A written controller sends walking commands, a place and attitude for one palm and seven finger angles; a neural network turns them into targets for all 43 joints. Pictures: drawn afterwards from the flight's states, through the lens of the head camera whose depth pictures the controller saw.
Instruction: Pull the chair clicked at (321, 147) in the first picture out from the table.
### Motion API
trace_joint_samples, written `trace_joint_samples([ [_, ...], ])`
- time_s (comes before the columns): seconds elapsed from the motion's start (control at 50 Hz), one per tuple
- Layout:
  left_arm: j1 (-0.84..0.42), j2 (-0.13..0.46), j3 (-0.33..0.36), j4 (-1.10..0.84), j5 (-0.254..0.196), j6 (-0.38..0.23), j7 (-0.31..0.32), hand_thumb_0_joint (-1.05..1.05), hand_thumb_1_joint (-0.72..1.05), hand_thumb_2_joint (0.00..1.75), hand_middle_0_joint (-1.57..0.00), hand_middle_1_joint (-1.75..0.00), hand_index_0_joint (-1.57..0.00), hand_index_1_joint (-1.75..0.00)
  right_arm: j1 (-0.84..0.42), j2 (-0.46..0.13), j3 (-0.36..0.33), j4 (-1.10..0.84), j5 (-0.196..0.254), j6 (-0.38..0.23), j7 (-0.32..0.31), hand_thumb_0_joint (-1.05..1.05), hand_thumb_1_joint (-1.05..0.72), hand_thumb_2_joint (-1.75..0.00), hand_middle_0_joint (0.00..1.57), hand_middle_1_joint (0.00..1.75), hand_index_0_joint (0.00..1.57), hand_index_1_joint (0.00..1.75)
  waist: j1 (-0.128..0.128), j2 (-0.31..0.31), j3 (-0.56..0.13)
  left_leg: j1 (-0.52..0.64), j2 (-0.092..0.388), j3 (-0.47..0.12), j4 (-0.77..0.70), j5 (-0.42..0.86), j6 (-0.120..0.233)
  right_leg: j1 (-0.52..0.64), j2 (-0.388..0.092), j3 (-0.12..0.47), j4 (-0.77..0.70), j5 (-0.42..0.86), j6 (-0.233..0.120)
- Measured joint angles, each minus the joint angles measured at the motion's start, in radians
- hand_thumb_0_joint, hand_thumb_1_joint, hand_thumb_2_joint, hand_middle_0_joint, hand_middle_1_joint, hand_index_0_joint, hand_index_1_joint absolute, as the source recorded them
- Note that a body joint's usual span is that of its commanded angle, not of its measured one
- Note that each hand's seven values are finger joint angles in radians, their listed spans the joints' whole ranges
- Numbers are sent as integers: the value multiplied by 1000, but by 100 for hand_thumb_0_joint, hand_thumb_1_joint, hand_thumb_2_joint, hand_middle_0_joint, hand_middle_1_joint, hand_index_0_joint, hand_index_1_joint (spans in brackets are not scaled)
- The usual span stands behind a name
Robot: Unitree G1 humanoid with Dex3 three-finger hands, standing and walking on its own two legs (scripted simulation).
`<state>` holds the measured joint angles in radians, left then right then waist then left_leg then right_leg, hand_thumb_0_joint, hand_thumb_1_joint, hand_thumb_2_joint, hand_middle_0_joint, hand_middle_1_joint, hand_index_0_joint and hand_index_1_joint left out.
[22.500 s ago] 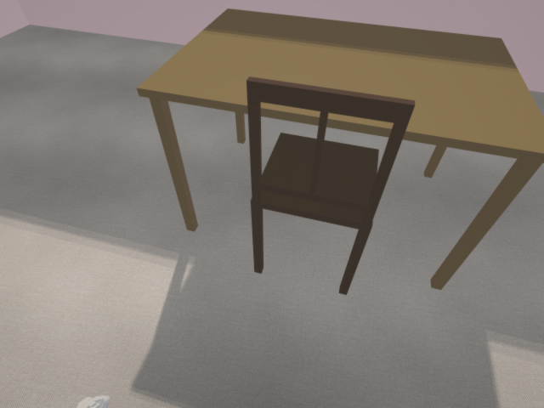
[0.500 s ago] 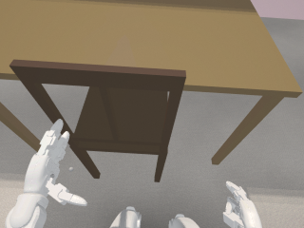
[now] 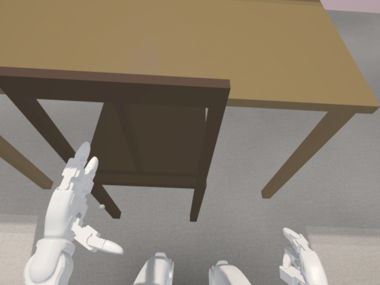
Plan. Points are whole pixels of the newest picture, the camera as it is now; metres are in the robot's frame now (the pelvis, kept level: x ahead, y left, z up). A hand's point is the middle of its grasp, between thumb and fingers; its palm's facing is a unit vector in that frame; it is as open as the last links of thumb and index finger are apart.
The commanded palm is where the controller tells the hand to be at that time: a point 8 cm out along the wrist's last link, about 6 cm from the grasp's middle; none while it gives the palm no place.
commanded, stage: aim the fingers beside a spindle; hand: left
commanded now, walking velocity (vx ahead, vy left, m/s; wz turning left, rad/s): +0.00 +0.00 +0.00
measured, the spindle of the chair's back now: (132, 141) +0.43 +0.16 +0.00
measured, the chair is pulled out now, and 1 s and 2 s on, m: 0.00 0.00 0.00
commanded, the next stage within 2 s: none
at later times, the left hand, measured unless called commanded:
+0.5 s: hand (120, 211) +0.26 +0.15 +0.01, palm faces -0.03 -1.00 +0.00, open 17.0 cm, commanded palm +0.24 +0.20 +0.02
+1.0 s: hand (125, 201) +0.27 +0.14 +0.03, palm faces +0.02 -1.00 -0.04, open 17.0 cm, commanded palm +0.24 +0.18 +0.01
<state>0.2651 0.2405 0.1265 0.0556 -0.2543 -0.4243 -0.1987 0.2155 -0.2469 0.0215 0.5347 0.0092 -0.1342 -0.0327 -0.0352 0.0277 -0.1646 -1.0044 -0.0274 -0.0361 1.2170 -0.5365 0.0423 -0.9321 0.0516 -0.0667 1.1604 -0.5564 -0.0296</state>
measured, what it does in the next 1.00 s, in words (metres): stands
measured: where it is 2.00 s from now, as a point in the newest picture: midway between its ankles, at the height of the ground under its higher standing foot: outside the picture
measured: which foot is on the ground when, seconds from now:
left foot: down 0.00-1.00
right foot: down 0.00-1.00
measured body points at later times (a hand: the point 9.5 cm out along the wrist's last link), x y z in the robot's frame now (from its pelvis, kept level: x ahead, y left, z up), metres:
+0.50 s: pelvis -0.01 +0.01 -0.02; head +0.08 +0.02 +0.42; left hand +0.26 +0.20 +0.01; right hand +0.18 -0.23 -0.10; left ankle +0.02 +0.09 -0.64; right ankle +0.00 -0.11 -0.64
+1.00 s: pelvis +0.00 +0.00 -0.02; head +0.09 +0.00 +0.42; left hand +0.26 +0.19 +0.03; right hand +0.17 -0.24 -0.11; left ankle +0.02 +0.09 -0.64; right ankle +0.00 -0.11 -0.64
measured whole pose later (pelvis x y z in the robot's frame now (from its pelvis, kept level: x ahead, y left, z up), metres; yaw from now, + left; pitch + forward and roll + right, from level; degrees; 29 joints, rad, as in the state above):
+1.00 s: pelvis +0.00 +0.00 -0.02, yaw +0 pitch +21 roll -3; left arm 0.22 0.19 0.01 0.03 -0.14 -0.46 0.00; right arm 0.20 -0.23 0.03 0.51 0.00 -0.02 0.01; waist -0.03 0.04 -0.20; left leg -1.10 -0.03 -0.03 1.30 -0.56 0.04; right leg -1.04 0.05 -0.07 1.26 -0.59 -0.04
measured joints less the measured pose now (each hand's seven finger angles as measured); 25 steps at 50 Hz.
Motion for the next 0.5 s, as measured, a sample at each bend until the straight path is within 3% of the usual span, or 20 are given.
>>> trace_joint_samples([
  [0.1,-33,0,18,31,6,12,19,-1,-50,30,-6,-8,-6,-8,-11,6,3,-7,1,23,13,1,-91,-90,20,30,20,30,-1,-1,-8,-25,-1,3,20,-6,1,-26,-1,2,22,-7,1],
  [0.2,-4,-15,-25,18,11,47,24,-1,-50,30,-6,-8,-6,-8,-8,4,3,-26,4,34,15,1,-91,-90,20,30,20,30,0,7,-10,-32,-2,4,27,-9,6,-31,-3,2,26,-9,5],
  [0.38,-10,-42,-84,-22,67,-18,98,-1,-50,30,-6,-8,-6,-8,-16,8,3,-30,-10,49,24,1,-91,-90,20,30,20,30,3,1,-21,-68,-6,7,60,-17,10,-67,-7,2,61,-19,9],
  [0.5,-36,-50,-107,15,81,26,112,-1,-50,30,-6,-8,-6,-8,-24,13,7,-41,-6,76,31,1,-91,-90,20,30,20,30,2,1,-20,-96,-6,9,84,-22,10,-96,-8,2,87,-26,8],
])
